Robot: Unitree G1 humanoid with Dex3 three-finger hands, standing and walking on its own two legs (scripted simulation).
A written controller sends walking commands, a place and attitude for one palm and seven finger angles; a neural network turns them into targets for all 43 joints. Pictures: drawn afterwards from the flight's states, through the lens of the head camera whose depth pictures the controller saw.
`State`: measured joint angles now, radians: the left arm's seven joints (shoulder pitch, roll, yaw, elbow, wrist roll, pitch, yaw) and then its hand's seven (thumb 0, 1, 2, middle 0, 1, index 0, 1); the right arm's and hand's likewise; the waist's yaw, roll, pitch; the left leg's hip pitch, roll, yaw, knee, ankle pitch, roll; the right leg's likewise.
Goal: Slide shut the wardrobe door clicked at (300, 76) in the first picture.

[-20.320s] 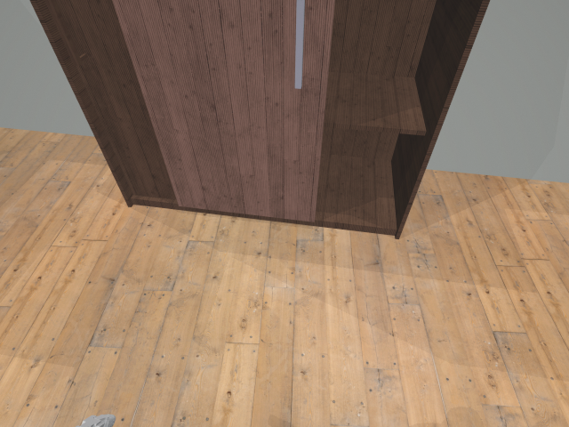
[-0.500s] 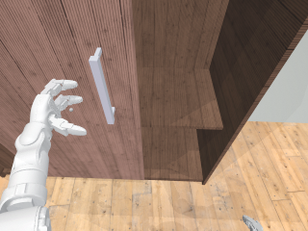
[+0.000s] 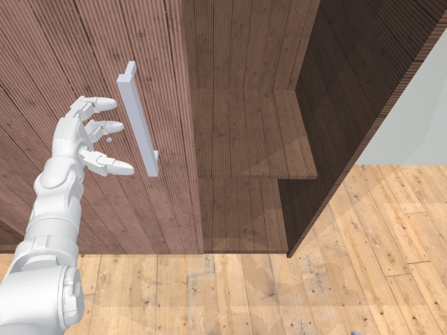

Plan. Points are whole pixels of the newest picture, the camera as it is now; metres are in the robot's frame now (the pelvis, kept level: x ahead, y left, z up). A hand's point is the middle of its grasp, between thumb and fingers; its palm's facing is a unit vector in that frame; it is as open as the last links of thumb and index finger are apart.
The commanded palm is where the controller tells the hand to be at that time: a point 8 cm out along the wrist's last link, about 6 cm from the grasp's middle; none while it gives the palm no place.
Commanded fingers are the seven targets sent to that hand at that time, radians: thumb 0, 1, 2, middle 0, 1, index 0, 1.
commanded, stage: move the hooked fingers beside the handle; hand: left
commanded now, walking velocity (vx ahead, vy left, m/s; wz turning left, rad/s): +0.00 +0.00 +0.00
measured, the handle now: (143, 126) +0.48 +0.15 +0.10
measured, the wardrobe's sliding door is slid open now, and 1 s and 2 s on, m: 0.38 0.38 0.38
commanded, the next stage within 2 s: feel for the door with the fingertips in 0.68 s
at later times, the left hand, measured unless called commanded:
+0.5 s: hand (107, 142) +0.43 +0.21 +0.11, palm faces +0.02 -1.00 -0.03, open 13.9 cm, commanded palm +0.40 +0.26 +0.10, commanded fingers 0.00 -0.50 0.30 -0.30 -1.20 -0.30 -1.20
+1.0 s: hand (110, 147) +0.41 +0.20 +0.11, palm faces +0.01 -1.00 -0.01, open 13.9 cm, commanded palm +0.39 +0.24 +0.10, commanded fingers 0.00 -0.50 0.30 -0.30 -1.20 -0.30 -1.20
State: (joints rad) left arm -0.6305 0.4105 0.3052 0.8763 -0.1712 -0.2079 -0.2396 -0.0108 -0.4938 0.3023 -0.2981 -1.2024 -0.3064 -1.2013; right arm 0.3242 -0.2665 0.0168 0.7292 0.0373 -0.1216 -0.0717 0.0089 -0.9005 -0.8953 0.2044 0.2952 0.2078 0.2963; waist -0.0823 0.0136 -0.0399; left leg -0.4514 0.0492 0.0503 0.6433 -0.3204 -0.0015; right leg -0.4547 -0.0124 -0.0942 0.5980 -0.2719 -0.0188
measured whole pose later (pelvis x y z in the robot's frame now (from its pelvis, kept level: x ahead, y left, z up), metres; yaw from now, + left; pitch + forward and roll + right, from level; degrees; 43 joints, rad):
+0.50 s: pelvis +0.00 +0.00 +0.00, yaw +0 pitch +8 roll -1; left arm -0.61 0.41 0.30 0.86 -0.18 -0.22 -0.25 -0.01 -0.49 0.30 -0.30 -1.20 -0.31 -1.20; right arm 0.32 -0.27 0.02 0.72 0.04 -0.11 -0.07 0.01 -0.90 -0.90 0.20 0.30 0.21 0.30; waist -0.08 0.02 -0.05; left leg -0.46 0.05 0.05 0.66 -0.33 0.00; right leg -0.46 -0.01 -0.09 0.61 -0.28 -0.02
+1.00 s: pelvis -0.01 +0.00 +0.00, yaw +1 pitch +7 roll -1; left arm -0.60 0.38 0.27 0.84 -0.19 -0.20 -0.24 -0.01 -0.50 0.30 -0.30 -1.20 -0.30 -1.20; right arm 0.31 -0.27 0.02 0.71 0.04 -0.12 -0.07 0.01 -0.90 -0.90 0.20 0.30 0.21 0.30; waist -0.07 0.02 -0.05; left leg -0.46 0.05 0.04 0.67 -0.32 0.00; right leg -0.45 -0.02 -0.10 0.61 -0.28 -0.02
